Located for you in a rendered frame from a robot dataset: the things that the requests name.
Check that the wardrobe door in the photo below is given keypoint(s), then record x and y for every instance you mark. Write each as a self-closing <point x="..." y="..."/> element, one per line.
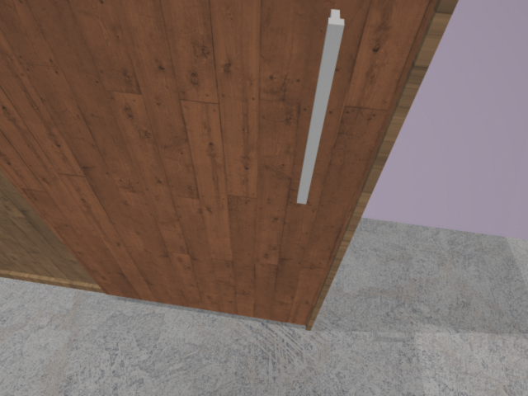
<point x="28" y="245"/>
<point x="162" y="141"/>

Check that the handle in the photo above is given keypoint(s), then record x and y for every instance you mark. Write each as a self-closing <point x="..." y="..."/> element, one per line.
<point x="331" y="48"/>

